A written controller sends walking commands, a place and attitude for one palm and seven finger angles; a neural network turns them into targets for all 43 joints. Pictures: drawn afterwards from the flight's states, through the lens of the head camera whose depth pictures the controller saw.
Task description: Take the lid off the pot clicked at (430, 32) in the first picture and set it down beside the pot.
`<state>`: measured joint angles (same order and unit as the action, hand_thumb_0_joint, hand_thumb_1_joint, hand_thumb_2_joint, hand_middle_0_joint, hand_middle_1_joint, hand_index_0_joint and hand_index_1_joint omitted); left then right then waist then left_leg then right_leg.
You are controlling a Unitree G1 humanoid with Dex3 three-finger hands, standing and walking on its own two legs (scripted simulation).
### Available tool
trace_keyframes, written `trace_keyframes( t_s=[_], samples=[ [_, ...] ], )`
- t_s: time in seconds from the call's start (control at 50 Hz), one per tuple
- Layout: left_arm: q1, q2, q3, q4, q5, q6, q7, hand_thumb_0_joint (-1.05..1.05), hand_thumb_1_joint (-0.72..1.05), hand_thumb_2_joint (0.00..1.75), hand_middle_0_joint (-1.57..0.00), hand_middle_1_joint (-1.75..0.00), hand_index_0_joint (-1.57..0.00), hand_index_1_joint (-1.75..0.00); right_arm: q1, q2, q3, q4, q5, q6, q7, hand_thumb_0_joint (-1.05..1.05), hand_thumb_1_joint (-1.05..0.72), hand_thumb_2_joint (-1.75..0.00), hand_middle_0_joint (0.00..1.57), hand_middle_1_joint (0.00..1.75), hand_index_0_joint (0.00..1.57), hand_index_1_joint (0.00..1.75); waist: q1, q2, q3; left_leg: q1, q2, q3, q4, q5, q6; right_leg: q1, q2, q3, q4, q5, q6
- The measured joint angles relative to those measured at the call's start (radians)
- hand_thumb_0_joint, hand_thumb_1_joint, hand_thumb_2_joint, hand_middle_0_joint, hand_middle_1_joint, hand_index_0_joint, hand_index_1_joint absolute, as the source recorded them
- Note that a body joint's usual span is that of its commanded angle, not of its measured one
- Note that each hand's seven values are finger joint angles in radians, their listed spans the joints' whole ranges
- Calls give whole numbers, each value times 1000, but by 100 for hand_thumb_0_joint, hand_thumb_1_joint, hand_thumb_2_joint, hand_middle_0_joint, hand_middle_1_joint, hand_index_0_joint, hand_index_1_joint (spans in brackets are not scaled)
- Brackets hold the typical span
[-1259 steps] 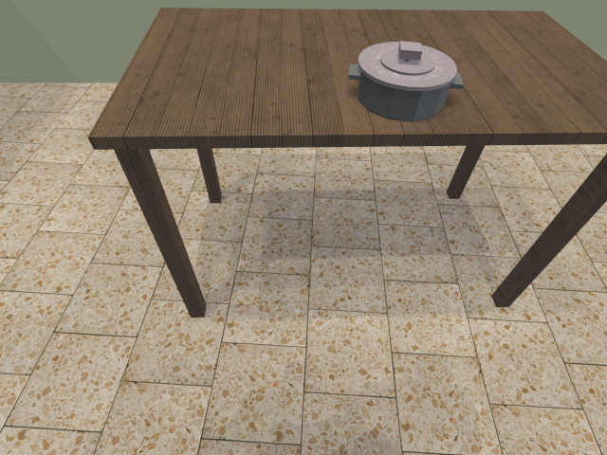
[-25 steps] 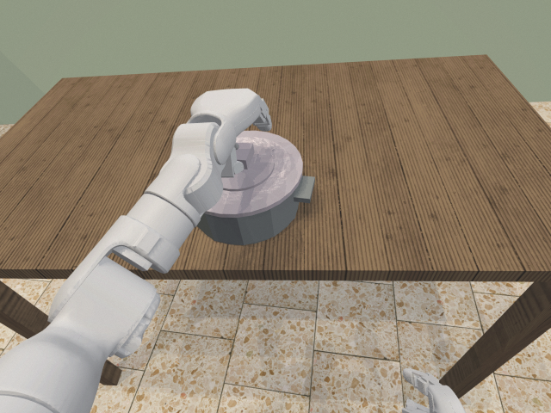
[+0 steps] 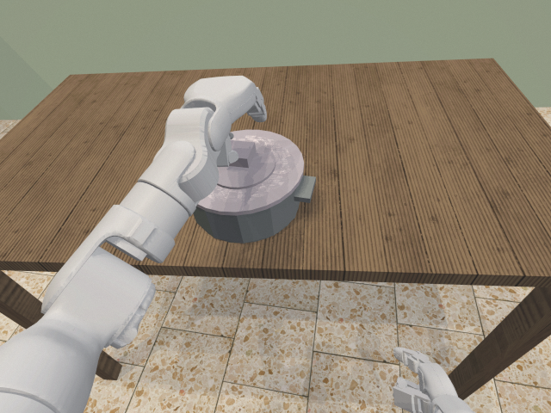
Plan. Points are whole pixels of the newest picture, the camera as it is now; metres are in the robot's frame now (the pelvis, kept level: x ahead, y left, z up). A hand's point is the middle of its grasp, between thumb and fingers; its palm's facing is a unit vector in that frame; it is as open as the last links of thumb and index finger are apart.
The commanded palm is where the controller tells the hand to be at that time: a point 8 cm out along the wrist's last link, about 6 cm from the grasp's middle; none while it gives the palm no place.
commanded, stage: raise the hand to come down again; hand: left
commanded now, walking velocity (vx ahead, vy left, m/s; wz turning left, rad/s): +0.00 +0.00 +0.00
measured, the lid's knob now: (239, 153) +0.47 +0.08 +0.15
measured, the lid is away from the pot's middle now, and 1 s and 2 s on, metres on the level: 0.00 0.00 0.00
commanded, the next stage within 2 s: move the open hand above the knob in 0.10 s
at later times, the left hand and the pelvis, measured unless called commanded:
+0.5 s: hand (232, 136) +0.44 +0.07 +0.20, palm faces -0.15 -0.06 -0.99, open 10.2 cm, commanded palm +0.41 +0.08 +0.27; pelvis +0.00 +0.00 +0.00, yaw -1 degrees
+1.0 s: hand (232, 136) +0.44 +0.07 +0.20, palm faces -0.15 -0.04 -0.99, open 10.2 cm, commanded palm +0.42 +0.08 +0.27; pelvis +0.00 +0.01 +0.00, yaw +0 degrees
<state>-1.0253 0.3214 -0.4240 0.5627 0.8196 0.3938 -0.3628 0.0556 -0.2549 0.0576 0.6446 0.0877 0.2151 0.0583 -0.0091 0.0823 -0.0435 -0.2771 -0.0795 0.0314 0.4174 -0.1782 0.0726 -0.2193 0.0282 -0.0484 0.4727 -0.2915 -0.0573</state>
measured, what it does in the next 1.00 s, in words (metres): stands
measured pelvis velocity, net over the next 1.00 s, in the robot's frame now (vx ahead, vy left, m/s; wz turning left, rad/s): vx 0.00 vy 0.01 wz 0.00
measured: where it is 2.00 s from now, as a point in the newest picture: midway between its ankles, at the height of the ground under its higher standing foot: outside the picture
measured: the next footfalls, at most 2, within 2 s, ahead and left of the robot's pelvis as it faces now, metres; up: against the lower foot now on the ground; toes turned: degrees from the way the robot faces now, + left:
none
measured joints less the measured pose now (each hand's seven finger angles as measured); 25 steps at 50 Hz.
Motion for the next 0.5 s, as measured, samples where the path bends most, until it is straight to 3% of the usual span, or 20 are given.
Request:
trace_keyframes(
  t_s=[0.34, 0.5],
  samples=[
    [-9, 11, 30, 43, 0, -22, -6, 0, -33, 148, -84, -9, -85, -9, 73, -15, -16, 22, -3, -17, -7, 1, -91, -90, 20, 30, 20, 30, -25, 6, 9, 7, 5, 9, -9, 1, 1, 5, 5, 11, -11, 6, 0],
    [28, 20, 32, -12, -1, -25, -7, 0, -33, 148, -84, -9, -85, -9, 64, -19, -23, 16, -1, -17, -1, 1, -91, -90, 20, 30, 20, 30, -19, 8, 8, 14, 5, 10, -9, -1, 2, 13, 5, 12, -13, 6, 1]
  ],
)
